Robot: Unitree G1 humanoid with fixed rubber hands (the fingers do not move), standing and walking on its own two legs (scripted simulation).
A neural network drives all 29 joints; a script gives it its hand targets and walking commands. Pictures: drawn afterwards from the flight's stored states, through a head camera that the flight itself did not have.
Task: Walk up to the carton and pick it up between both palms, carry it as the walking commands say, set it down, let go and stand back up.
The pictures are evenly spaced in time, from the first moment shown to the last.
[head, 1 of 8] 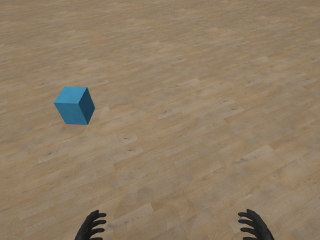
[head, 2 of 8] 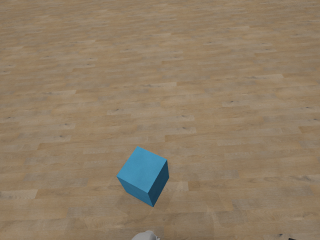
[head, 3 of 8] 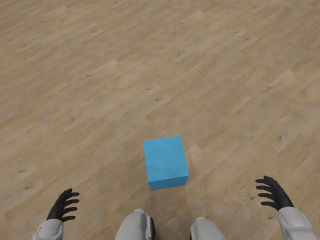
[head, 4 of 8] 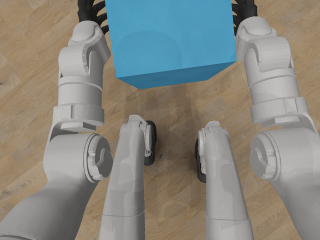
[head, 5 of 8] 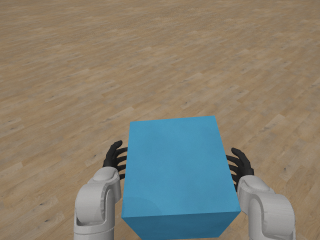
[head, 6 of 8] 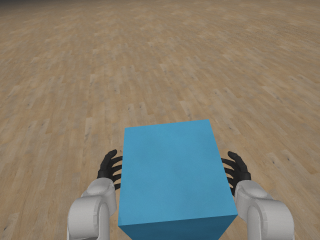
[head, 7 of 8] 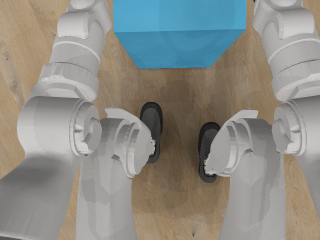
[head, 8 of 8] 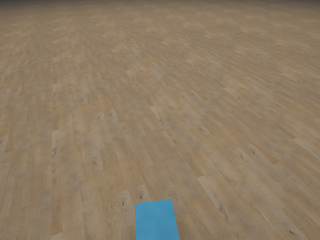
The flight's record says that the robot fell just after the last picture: no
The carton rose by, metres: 0.68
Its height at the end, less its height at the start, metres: +0.00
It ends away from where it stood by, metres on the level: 1.15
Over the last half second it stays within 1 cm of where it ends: yes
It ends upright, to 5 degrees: yes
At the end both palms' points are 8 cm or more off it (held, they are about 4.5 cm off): yes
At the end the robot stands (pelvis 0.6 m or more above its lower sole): yes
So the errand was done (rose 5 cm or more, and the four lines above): yes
